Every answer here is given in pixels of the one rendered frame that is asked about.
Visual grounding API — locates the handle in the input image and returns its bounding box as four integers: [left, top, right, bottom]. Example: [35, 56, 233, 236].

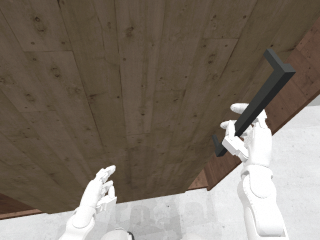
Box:
[212, 48, 296, 157]

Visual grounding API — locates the robot left thigh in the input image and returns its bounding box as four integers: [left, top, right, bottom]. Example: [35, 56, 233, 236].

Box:
[101, 229, 132, 240]

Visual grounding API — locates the wardrobe door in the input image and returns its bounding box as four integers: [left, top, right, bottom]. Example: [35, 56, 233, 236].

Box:
[0, 0, 320, 215]
[0, 193, 36, 215]

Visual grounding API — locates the robot right forearm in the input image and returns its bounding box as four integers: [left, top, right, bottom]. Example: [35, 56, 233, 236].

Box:
[237, 164, 289, 240]

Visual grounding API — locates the robot right hand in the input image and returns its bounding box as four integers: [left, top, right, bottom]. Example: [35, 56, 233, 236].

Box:
[220, 103, 272, 168]

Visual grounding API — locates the robot left forearm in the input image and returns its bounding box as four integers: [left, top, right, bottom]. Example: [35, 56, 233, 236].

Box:
[58, 205, 97, 240]

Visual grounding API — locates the robot left hand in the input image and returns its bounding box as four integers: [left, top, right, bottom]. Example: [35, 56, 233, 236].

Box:
[79, 165, 117, 214]

